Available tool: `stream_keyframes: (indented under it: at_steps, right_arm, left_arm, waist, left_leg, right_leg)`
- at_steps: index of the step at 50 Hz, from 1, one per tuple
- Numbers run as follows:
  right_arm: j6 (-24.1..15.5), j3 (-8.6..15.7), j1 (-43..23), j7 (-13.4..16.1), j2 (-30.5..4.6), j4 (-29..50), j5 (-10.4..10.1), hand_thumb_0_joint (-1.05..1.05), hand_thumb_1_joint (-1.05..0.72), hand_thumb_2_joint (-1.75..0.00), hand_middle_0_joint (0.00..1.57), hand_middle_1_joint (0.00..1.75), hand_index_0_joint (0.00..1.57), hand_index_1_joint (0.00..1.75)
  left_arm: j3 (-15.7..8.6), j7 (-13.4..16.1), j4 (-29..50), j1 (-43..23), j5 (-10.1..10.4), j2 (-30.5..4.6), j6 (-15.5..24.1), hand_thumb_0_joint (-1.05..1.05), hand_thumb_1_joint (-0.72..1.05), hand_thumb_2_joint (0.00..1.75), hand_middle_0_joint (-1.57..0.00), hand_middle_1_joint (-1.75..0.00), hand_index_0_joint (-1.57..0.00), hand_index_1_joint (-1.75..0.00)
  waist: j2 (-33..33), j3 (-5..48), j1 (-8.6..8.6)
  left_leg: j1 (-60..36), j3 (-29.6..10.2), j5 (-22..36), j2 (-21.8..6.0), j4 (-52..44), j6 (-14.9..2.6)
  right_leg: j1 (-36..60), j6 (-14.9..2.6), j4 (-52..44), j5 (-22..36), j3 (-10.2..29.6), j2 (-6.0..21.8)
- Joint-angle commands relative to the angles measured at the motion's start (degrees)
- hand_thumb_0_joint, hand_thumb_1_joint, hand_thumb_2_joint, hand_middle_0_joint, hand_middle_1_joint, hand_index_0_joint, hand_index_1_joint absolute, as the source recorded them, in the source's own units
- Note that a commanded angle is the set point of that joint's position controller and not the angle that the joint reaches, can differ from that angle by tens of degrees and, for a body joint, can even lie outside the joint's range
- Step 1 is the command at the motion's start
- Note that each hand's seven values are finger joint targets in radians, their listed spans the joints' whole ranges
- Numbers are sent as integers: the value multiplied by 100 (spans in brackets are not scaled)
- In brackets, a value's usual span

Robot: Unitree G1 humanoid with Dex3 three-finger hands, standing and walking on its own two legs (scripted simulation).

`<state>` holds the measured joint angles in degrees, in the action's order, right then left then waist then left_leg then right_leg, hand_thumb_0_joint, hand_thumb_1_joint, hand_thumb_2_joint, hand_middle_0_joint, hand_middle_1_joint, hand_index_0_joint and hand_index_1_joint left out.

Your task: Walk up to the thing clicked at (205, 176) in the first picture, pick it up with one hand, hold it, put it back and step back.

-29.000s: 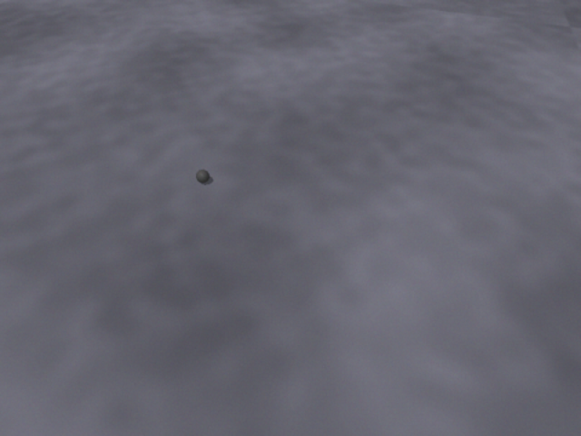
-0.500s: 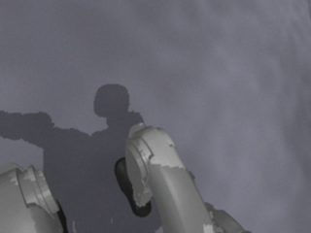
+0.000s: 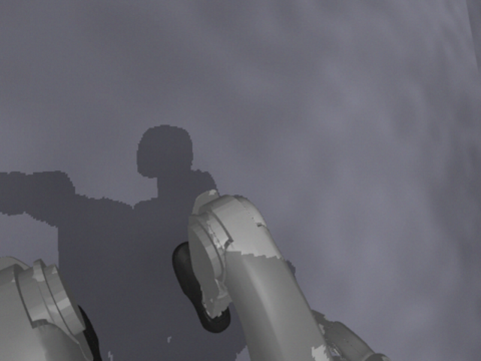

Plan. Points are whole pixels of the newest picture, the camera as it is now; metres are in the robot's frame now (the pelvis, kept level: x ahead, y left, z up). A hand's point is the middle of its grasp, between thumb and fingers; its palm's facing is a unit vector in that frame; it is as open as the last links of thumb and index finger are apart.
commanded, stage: open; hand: left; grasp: from above
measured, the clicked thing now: out of the picture +0.47 +0.34 -0.27
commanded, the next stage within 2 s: withdraw in 0.86 s
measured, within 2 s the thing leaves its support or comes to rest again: rests again in 0.20 s
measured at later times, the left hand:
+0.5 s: hand out of the picture +0.45 +0.33 -0.24, palm faces -0.43 -0.14 -0.89, open 12.4 cm
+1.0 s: hand out of the picture +0.45 +0.34 -0.24, palm faces -0.44 -0.15 -0.89, open 13.9 cm
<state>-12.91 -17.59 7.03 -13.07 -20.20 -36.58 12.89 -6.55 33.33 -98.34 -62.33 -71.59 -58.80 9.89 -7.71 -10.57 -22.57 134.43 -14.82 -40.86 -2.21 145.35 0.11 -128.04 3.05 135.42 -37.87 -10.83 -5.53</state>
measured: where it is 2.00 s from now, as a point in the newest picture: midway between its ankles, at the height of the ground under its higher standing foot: (153, 334)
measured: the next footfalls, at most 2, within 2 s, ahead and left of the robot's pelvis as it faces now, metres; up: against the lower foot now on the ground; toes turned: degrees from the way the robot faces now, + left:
none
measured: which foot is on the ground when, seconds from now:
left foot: down 0.00-1.00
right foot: down 0.00-1.00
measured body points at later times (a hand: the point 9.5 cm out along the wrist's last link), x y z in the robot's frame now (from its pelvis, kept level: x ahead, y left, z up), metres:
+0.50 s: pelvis +0.00 +0.00 +0.00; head +0.28 +0.13 +0.33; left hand +0.47 +0.34 -0.19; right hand +0.05 -0.25 -0.05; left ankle +0.06 +0.13 -0.27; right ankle +0.11 -0.11 -0.27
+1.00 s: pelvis +0.00 +0.00 +0.00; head +0.28 +0.12 +0.33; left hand +0.47 +0.34 -0.19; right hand +0.04 -0.25 -0.05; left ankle +0.06 +0.13 -0.27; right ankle +0.11 -0.11 -0.27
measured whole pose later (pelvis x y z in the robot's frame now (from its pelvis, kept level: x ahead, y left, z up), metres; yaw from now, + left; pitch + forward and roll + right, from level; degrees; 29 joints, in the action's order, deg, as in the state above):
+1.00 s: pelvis +0.00 +0.00 +0.00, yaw +0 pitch +28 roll -14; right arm -12.0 -18.6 7.5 -12.1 -20.7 -35.7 13.0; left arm -6.0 32.0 -96.9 -62.1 -71.2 -60.1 11.4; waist -8.1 -11.4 -22.5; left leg 133.8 -15.3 -40.7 -2.1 144.8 0.4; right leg -127.3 2.8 134.6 -37.6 -11.3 -5.5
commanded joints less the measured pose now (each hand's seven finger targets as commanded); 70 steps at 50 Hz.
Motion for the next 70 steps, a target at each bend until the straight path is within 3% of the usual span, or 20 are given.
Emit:
stream_keyframes:
  at_steps: [1, 5, 7, 11, 23, 25, 28, 29, 34, 42, 44, 47, 49, 53, 56, 58, 62, 65, 66, 70]
  right_arm:
    - [29, 566, 1293, 44, -1885, -116, -8, 0, -90, -90, 20, 30, 20, 30]
    - [67, 546, 1241, 68, -1902, -85, -33, 0, -90, -90, 20, 30, 20, 30]
    - [97, 555, 1183, 91, -1867, -108, -9, 0, -90, -90, 20, 30, 20, 30]
    - [128, 540, 1171, 90, -1842, -77, 1, 0, -89, -90, 20, 30, 20, 30]
    - [87, 484, 1163, 99, -1882, -88, 11, 0, -89, -90, 20, 30, 20, 30]
    - [75, 501, 1164, 104, -1886, -85, -4, 0, -89, -90, 20, 30, 20, 30]
    - [114, 464, 1116, 120, -1873, -52, 35, 0, -89, -90, 20, 30, 20, 30]
    - [78, 484, 1110, 112, -1864, -16, 11, 0, -89, -90, 20, 30, 20, 30]
    - [68, 464, 1147, 137, -1885, -32, 18, 0, -89, -90, 20, 30, 20, 30]
    - [63, 437, 1252, 121, -1855, -68, 8, 0, -89, -90, 20, 30, 20, 30]
    - [85, 464, 1183, 140, -1871, -52, 6, 0, -89, -90, 20, 30, 20, 30]
    - [111, 461, 1151, 149, -1908, -40, -4, 0, -89, -90, 20, 30, 20, 30]
    - [102, 477, 1226, 134, -1876, -56, 17, 0, -90, -90, 20, 30, 20, 30]
    - [118, 516, 1206, 120, -1847, -10, 16, 0, -90, -90, 20, 30, 20, 30]
    - [123, 659, 1143, 83, -1739, -36, -29, 0, -91, -90, 20, 30, 20, 30]
    - [160, 836, 1141, 44, -1724, -27, -106, 0, -91, -90, 20, 30, 20, 30]
    - [318, 1137, 1190, -60, -1565, -116, -284, 0, -90, -90, 20, 30, 20, 30]
    - [519, 1295, 1232, -82, -1442, -87, -458, 0, -90, -90, 20, 30, 20, 30]
    - [580, 1332, 1291, -91, -1386, -99, -498, 0, -90, -90, 20, 30, 20, 30]
    - [828, 1553, 1461, 18, -1338, -49, -669, 0, -90, -90, 20, 30, 20, 30]
  left_arm:
    - [-91, 122, 810, -1459, 136, -1379, 25, 0, 45, 58, -78, -60, -79, -58]
    - [-63, 43, 842, -1416, 75, -1391, 101, 0, 13, 56, -51, -63, -53, -61]
    - [-47, 73, 842, -1394, 102, -1361, 164, 0, -3, 59, -47, -65, -48, -64]
    - [102, 73, 713, -1333, 18, -1272, 188, 0, -16, 68, -38, -71, -39, -70]
    - [77, 211, 742, -1483, 44, -1356, 166, 0, -36, 84, -20, -89, -20, -88]
    - [45, 212, 598, -1426, 31, -1393, 143, 0, -39, 86, -18, -90, -19, -89]
    - [36, 259, 503, -1350, 1, -1426, 119, 0, -42, 90, -16, -92, -16, -92]
    - [155, 220, 631, -1485, 0, -1268, 112, 0, -44, 91, -14, -94, -14, -94]
    - [22, 212, 548, -1411, 57, -1478, 96, 0, -49, 96, -8, -101, -9, -100]
    - [17, 114, 747, -1331, 114, -1465, 139, 0, -51, 98, -7, -102, -7, -101]
    - [43, 113, 652, -1265, 177, -1425, 132, 0, -52, 99, -7, -102, -7, -101]
    - [-22, 101, 876, -1395, 130, -1559, 156, 0, -51, 102, -7, -103, -7, -103]
    - [18, 87, 922, -1400, 100, -1481, 146, 0, -52, 98, -7, -101, -8, -100]
    - [-111, 173, 1476, -1585, 105, -1574, 149, 0, -53, 98, -7, -100, -7, -99]
    - [-25, 95, 2039, -1608, 109, -1347, 51, 0, -54, 99, -7, -100, -7, -100]
    - [-155, 37, 2331, -1417, 150, -1330, -82, 0, -54, 100, -7, -99, -6, -100]
    - [-58, -270, 2924, -1184, 270, -796, -468, 0, -54, 100, -7, -98, -6, -99]
    - [201, -661, 2782, -1023, 434, -241, -768, 0, -54, 100, -7, -99, -6, -99]
    - [385, -840, 2761, -977, 491, 27, -854, 0, -54, 100, -7, -100, -6, -100]
    - [684, -1598, 2915, -959, 871, 589, -979, 0, -55, 102, -7, -100, -6, -101]
  waist:
    - [2989, 3785, -294]
    - [3055, 3700, -302]
    - [3175, 3903, -235]
    - [3016, 3685, -307]
    - [3167, 3852, -281]
    - [3086, 3584, -296]
    - [3107, 3670, -296]
    - [3072, 3582, -324]
    - [2872, 3511, -310]
    - [3069, 3821, -310]
    - [2970, 3759, -271]
    - [3132, 3798, -206]
    - [3145, 3762, -287]
    - [3411, 4171, -163]
    - [3910, 4704, 36]
    - [4086, 5031, 238]
    - [4263, 5427, 540]
    - [3596, 5107, 580]
    - [3338, 4893, 490]
    - [2446, 4615, 499]
  left_leg:
    - [-2757, 542, 1401, -127, -1386, -94]
    - [-2907, 444, 1433, -144, -1427, -36]
    - [-3056, 426, 1431, -155, -1492, -9]
    - [-2797, 519, 1258, -139, -1444, -68]
    - [-3054, 407, 1505, -172, -1504, -15]
    - [-2866, 416, 1291, -167, -1529, -24]
    - [-2854, 483, 1242, -162, -1553, -40]
    - [-2812, 505, 1216, -151, -1487, -58]
    - [-2644, 488, 1024, -155, -1499, -84]
    - [-2952, 474, 1513, -158, -1451, -51]
    - [-2844, 481, 1358, -170, -1494, -57]
    - [-2879, 486, 1350, -163, -1474, -35]
    - [-2920, 515, 1399, -161, -1454, -56]
    - [-3080, 527, 1512, -151, -1536, -29]
    - [-3575, 544, 1709, -146, -1654, 41]
    - [-3728, 549, 1725, -140, -1751, 55]
    - [-3777, 718, 1955, -69, -1916, 56]
    - [-3179, 848, 1522, -16, -2055, -71]
    - [-2937, 884, 1324, 4, -2102, -118]
    - [-2769, 798, 853, 70, -2535, -176]
  right_leg:
    - [2228, -416, -1227, 1582, -519, -132]
    - [2063, -449, -1151, 1531, -581, -121]
    - [2131, -458, -1138, 1546, -592, -130]
    - [2171, -420, -1234, 1499, -530, -162]
    - [2088, -426, -1154, 1645, -616, -138]
    - [1962, -434, -1167, 1457, -615, -143]
    - [2177, -432, -1233, 1470, -562, -161]
    - [2047, -420, -1213, 1463, -554, -156]
    - [2069, -411, -1310, 1282, -561, -150]
    - [2322, -401, -1231, 1674, -558, -147]
    - [2335, -404, -1305, 1581, -551, -169]
    - [2193, -445, -1252, 1508, -559, -148]
    - [2276, -405, -1271, 1594, -543, -154]
    - [2418, -435, -1286, 1710, -546, -137]
    - [2262, -476, -1202, 1816, -525, -129]
    - [2146, -502, -1215, 1781, -487, -110]
    - [1961, -533, -1241, 1917, -343, -81]
    - [1895, -519, -1513, 1667, -189, -90]
    - [1963, -515, -1645, 1520, -123, -102]
    - [2044, -528, -1982, 1007, -16, -28]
